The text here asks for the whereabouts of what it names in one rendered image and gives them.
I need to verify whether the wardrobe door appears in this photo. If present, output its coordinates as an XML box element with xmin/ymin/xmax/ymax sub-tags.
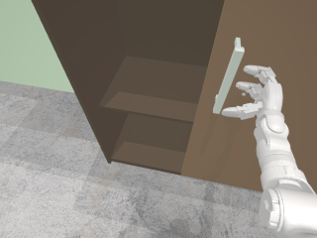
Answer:
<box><xmin>180</xmin><ymin>0</ymin><xmax>317</xmax><ymax>194</ymax></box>

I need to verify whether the handle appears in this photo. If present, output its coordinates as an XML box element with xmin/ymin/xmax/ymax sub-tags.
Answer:
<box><xmin>213</xmin><ymin>37</ymin><xmax>245</xmax><ymax>114</ymax></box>

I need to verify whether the right robot hand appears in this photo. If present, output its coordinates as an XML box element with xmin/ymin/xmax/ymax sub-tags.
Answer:
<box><xmin>221</xmin><ymin>64</ymin><xmax>283</xmax><ymax>120</ymax></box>

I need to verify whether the right robot upper arm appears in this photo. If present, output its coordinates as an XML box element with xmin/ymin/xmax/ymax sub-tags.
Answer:
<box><xmin>259</xmin><ymin>186</ymin><xmax>317</xmax><ymax>238</ymax></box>

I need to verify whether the robot right forearm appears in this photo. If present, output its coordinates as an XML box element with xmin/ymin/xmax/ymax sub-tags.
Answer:
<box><xmin>254</xmin><ymin>110</ymin><xmax>317</xmax><ymax>196</ymax></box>

